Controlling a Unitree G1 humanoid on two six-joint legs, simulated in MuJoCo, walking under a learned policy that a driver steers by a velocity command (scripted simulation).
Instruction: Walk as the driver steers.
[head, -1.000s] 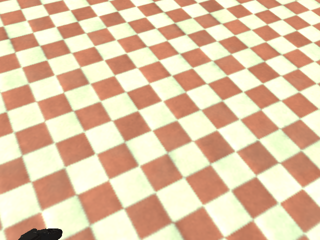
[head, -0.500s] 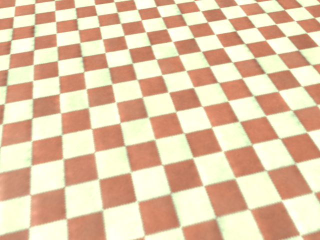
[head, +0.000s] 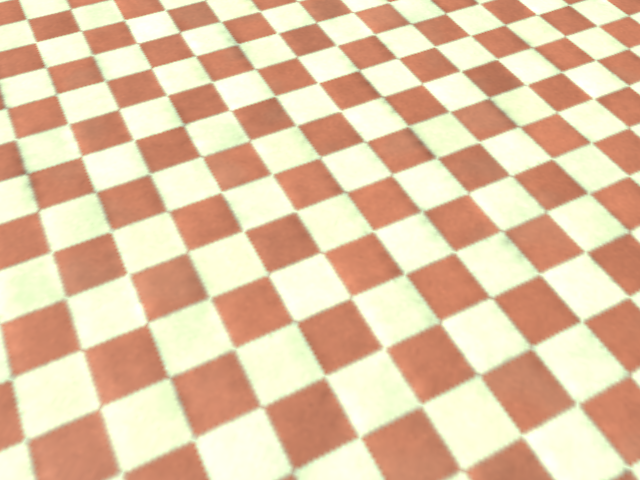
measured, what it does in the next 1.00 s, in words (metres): steps on the spot, turning right: right foot, then left foot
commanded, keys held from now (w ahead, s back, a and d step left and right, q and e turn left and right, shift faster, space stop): e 0.82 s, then no key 0.18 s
